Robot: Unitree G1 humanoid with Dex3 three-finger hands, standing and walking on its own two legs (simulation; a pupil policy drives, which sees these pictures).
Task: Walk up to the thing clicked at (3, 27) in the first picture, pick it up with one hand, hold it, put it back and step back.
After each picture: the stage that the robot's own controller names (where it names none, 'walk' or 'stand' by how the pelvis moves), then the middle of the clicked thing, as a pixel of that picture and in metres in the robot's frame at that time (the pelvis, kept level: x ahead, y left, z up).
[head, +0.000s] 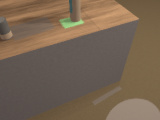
stand; (3, 28) +0.75 +0.47 -0.02
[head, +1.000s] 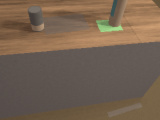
walk; (36, 19) +0.73 +0.26 +0.00
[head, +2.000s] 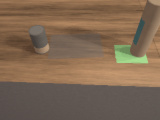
stand; (39, 40) +0.56 +0.23 +0.01
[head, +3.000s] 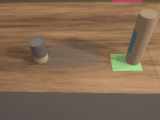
stand; (39, 51) +0.55 +0.23 -0.02
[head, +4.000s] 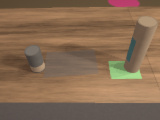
stand; (35, 59) +0.51 +0.24 -0.02
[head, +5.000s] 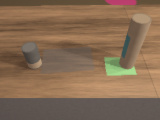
stand; (32, 56) +0.53 +0.25 -0.02
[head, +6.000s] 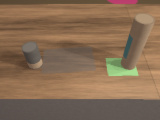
stand; (32, 56) +0.52 +0.25 -0.02
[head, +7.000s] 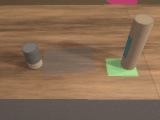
stand; (33, 56) +0.52 +0.25 -0.02
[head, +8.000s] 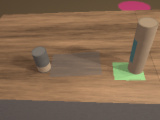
rise first; (41, 60) +0.52 +0.25 -0.02
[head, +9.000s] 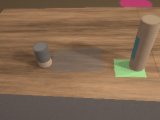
go down; (43, 55) +0.54 +0.25 -0.02
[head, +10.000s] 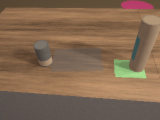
go down; (43, 53) +0.55 +0.23 -0.01
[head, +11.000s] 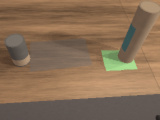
go down; (18, 51) +0.49 +0.23 +0.02
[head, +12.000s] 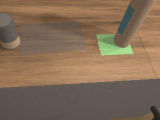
close in; (7, 32) +0.53 +0.24 +0.04
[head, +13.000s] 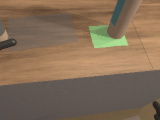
close; out of the picture +0.54 +0.26 +0.06
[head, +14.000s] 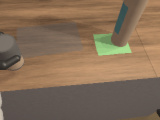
lift; (9, 53) +0.44 +0.22 +0.05
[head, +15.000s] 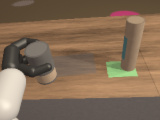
lift; (42, 63) +0.33 +0.14 +0.19
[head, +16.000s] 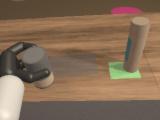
hold; (39, 68) +0.32 +0.15 +0.17
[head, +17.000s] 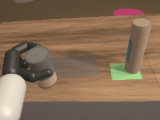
hold; (42, 68) +0.32 +0.14 +0.17
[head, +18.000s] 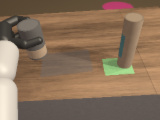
crouch; (33, 40) +0.42 +0.16 +0.19
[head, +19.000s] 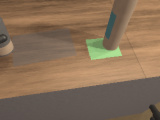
lower; out of the picture +0.49 +0.23 +0.09
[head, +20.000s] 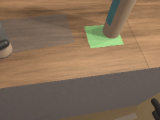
lower; out of the picture +0.49 +0.22 +0.05
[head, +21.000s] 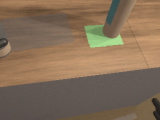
lower; out of the picture +0.49 +0.23 +0.06
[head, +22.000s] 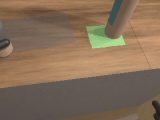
lower; out of the picture +0.49 +0.23 +0.06
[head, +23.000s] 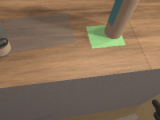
lower; out of the picture +0.49 +0.23 +0.06
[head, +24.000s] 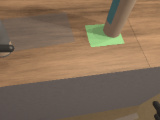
open; out of the picture +0.49 +0.23 +0.06
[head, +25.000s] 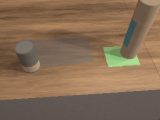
sink last; (28, 57) +0.46 +0.20 +0.03
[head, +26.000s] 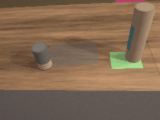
stand; (42, 56) +0.51 +0.23 +0.02
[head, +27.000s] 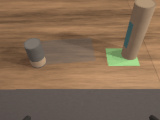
stand; (35, 53) +0.50 +0.22 +0.03
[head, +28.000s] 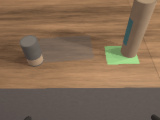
stand; (32, 51) +0.49 +0.23 +0.04
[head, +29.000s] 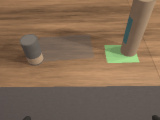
stand; (32, 50) +0.50 +0.23 +0.04
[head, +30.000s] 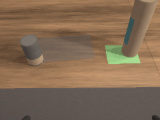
stand; (32, 51) +0.49 +0.22 +0.04
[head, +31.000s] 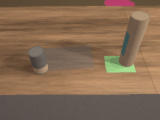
stand; (38, 60) +0.50 +0.22 -0.01
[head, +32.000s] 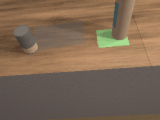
walk; (26, 40) +0.54 +0.27 +0.01
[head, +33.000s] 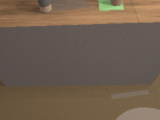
walk; (43, 1) +0.84 +0.24 +0.00
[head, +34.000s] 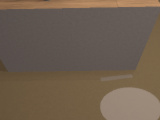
stand; out of the picture +1.12 +0.29 +0.00
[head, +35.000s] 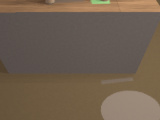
stand; out of the picture +1.11 +0.26 -0.02
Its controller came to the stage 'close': yes
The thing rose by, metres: 0.21
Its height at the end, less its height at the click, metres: +0.00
